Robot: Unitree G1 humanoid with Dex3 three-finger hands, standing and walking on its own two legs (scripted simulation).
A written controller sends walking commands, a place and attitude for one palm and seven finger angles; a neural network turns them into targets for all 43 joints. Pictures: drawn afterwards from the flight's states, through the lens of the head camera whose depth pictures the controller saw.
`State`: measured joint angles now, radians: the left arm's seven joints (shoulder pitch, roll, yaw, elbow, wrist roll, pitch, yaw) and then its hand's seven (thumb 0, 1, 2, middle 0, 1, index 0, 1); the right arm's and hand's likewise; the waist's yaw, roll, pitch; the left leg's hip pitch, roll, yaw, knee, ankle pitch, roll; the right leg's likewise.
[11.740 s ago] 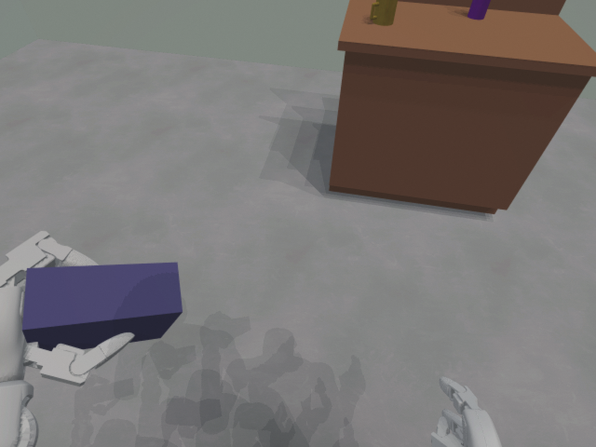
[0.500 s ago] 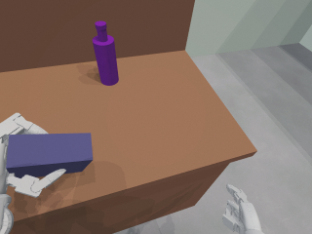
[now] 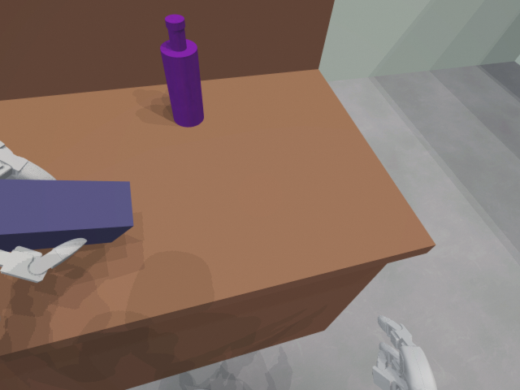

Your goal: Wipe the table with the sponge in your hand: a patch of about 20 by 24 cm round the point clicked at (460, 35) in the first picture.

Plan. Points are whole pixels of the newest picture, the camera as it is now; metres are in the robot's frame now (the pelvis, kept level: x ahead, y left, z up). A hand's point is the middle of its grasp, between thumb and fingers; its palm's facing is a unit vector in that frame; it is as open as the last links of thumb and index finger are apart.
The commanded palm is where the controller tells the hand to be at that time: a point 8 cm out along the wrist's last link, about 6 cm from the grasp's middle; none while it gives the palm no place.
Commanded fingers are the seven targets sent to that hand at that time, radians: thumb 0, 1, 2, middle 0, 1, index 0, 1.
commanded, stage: come to a stop and stand still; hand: left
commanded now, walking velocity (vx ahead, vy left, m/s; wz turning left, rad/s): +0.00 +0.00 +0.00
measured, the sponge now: (82, 216) +0.26 +0.25 +0.14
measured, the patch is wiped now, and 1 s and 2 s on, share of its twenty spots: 0.00 0.00 0.00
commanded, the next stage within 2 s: look again from close up in 0.76 s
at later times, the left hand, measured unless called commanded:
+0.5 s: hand (50, 243) +0.22 +0.26 +0.16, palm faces +0.40 -0.86 -0.32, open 9.7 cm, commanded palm +0.16 +0.30 +0.17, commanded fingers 0.00 0.10 1.30 -1.20 -1.60 -1.20 -1.60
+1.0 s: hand (52, 248) +0.22 +0.26 +0.15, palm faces +0.37 -0.85 -0.38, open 9.7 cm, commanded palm +0.16 +0.30 +0.17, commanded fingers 0.00 0.10 1.30 -1.20 -1.60 -1.20 -1.60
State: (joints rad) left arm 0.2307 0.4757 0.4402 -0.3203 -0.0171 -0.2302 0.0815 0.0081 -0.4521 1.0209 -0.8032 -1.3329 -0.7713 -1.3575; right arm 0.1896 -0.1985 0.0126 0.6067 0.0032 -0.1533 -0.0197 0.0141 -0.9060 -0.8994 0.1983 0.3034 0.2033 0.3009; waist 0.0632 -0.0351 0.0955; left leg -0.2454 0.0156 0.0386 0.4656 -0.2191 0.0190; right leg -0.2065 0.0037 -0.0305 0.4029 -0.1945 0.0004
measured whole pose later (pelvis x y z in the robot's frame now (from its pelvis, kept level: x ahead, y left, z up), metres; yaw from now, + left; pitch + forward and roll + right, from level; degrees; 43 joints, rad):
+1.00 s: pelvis +0.00 +0.02 +0.00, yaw +1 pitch -1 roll -1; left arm 0.44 0.37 0.34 -0.47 -0.03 -0.21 0.10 0.01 -0.45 1.02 -0.80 -1.34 -0.77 -1.36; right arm 0.19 -0.20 0.02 0.59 0.01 -0.14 -0.03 0.01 -0.90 -0.90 0.20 0.30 0.20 0.30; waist 0.03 -0.03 0.09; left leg -0.22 -0.01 0.04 0.45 -0.22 0.04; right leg -0.17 -0.02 -0.03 0.37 -0.19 0.03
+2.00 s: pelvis +0.01 -0.04 +0.00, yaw -2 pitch +0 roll -1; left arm 0.52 0.36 0.34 -0.48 -0.07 -0.15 0.12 0.01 -0.45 1.03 -0.79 -1.34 -0.77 -1.36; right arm 0.21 -0.26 -0.03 0.61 0.03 -0.09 -0.05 0.02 -0.91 -0.90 0.20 0.30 0.20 0.30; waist -0.01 0.03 0.06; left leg -0.25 0.06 -0.02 0.51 -0.26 -0.01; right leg -0.21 0.07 -0.03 0.43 -0.22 -0.05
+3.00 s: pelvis +0.00 +0.02 +0.00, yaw -1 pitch -2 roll -1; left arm 0.44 0.38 0.36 -0.50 -0.03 -0.24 0.10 0.00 -0.44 1.03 -0.79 -1.34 -0.76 -1.37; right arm 0.20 -0.20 0.02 0.60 0.01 -0.15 -0.02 0.01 -0.90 -0.90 0.20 0.30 0.20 0.30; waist 0.03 -0.03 0.09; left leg -0.22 -0.02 0.02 0.46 -0.22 0.04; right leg -0.18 -0.01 0.00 0.39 -0.18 0.03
